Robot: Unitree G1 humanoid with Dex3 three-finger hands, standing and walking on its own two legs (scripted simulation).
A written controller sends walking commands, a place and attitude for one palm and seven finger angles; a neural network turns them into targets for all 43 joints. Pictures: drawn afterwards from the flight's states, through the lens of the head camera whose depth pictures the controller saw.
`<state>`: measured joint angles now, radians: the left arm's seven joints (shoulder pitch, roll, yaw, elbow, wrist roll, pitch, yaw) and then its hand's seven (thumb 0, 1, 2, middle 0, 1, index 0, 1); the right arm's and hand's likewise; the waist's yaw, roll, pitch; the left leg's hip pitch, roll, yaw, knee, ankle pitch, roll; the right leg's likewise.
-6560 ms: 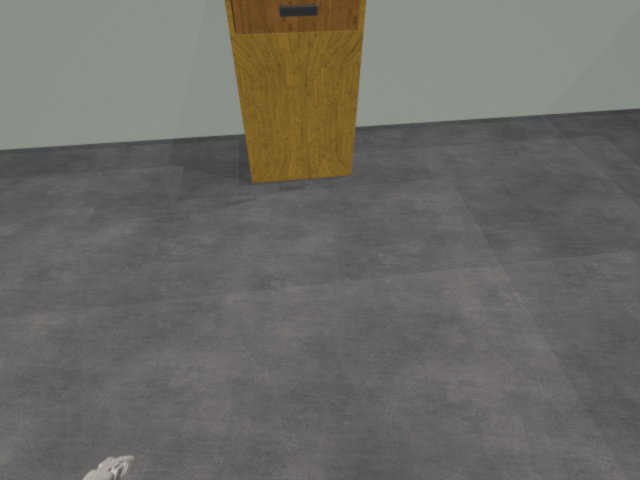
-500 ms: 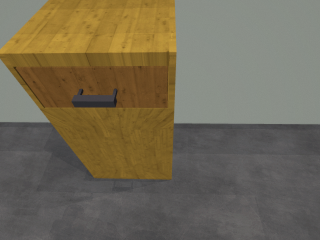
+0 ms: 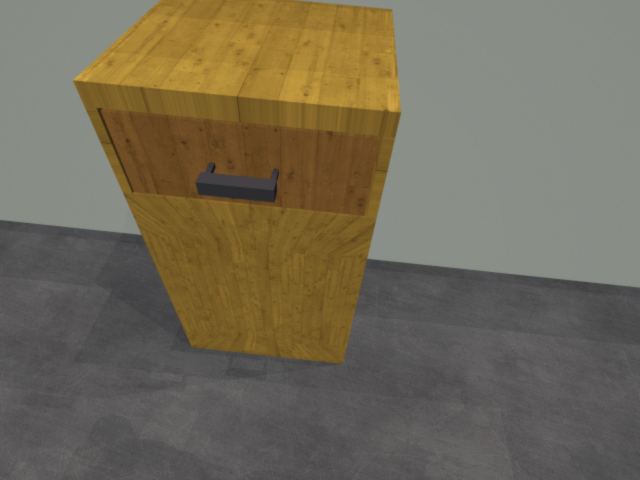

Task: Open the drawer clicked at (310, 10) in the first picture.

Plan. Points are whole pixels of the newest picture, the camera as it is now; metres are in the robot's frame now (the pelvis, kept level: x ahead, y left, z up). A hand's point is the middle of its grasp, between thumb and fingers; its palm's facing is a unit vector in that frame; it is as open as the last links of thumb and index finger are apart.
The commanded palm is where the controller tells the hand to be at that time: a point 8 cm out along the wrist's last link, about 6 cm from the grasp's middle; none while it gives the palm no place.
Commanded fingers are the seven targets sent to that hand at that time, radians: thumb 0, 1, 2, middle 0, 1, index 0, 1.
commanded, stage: come to a stop and stand still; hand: left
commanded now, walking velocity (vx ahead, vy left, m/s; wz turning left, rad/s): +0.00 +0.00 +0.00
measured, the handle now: (240, 178) +0.57 +0.20 +0.02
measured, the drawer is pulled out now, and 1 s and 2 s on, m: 0.00 0.00 0.00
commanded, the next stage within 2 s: look again from close up in 0.88 s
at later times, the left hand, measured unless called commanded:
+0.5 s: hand out of the picture +0.01 +0.16 -0.17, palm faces +0.02 -0.99 -0.17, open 7.4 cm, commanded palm none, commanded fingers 0.00 0.90 0.90 -0.20 -0.30 -0.20 -0.30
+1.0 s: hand out of the picture +0.04 +0.16 -0.17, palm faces +0.04 -0.98 -0.20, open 7.3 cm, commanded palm none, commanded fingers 0.00 0.90 0.90 -0.20 -0.30 -0.20 -0.30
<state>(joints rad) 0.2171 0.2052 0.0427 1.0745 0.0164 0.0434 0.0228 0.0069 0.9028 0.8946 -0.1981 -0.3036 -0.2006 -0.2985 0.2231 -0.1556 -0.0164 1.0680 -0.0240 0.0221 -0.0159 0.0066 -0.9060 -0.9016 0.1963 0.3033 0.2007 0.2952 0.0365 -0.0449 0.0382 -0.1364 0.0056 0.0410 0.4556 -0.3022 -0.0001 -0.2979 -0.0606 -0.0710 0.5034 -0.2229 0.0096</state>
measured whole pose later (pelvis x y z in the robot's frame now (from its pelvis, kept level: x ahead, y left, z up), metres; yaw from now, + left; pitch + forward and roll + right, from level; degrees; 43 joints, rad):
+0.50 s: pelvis +0.03 +0.00 +0.00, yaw -1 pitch -1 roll +0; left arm 0.28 0.12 -0.01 1.17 0.01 0.00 0.04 0.01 0.91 0.89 -0.20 -0.30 -0.20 -0.30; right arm 0.30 -0.13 0.01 1.15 -0.01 -0.01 -0.03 0.01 -0.90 -0.90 0.20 0.30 0.20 0.30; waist 0.01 0.01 0.04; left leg -0.07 0.03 0.05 0.40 -0.31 -0.01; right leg -0.24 -0.03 -0.07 0.43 -0.18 0.01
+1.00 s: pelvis +0.04 -0.01 +0.00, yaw +0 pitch -1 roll -1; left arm 0.25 0.14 0.00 1.15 0.01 -0.02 0.05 0.01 0.92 0.89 -0.20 -0.30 -0.20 -0.30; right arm 0.29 -0.13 0.00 1.15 -0.01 -0.02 -0.03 0.01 -0.90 -0.90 0.20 0.30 0.20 0.30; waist 0.01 0.02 0.04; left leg -0.07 0.05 0.04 0.42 -0.33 -0.03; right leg -0.22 -0.02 -0.09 0.44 -0.21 -0.01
